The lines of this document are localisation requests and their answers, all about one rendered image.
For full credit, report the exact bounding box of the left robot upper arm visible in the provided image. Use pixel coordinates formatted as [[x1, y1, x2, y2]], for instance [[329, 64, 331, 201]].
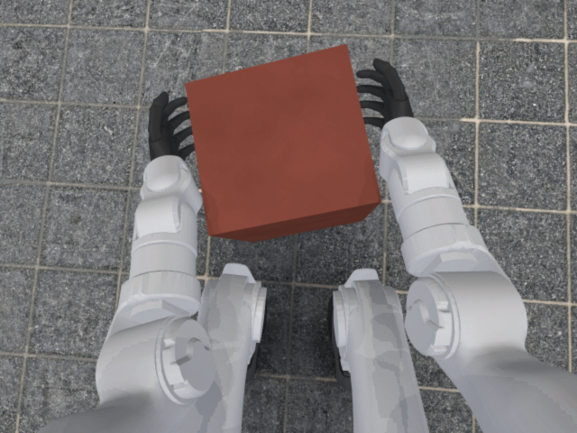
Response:
[[36, 315, 216, 433]]

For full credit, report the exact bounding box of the right robot thigh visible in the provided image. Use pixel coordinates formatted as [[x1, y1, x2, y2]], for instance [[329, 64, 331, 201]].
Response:
[[333, 280, 429, 433]]

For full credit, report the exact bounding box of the robot right foot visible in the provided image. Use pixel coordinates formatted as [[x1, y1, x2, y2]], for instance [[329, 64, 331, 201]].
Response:
[[327, 295, 352, 390]]

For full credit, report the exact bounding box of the left robot forearm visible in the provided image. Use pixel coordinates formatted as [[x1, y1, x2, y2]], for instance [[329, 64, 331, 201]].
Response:
[[96, 155, 203, 389]]

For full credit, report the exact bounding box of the left robot hand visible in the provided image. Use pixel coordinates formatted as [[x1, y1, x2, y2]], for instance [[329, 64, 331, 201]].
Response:
[[148, 91, 195, 161]]

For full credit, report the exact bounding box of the right robot forearm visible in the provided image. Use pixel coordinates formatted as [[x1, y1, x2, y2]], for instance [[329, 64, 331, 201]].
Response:
[[379, 116, 527, 318]]

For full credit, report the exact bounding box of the right robot upper arm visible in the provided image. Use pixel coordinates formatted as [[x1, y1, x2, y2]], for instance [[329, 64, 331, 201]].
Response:
[[404, 272, 577, 433]]

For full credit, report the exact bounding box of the carton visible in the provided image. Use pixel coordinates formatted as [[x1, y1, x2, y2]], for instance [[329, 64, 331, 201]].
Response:
[[185, 44, 381, 242]]

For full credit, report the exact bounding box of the right robot hand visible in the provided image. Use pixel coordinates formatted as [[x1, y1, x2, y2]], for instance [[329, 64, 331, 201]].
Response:
[[356, 59, 414, 130]]

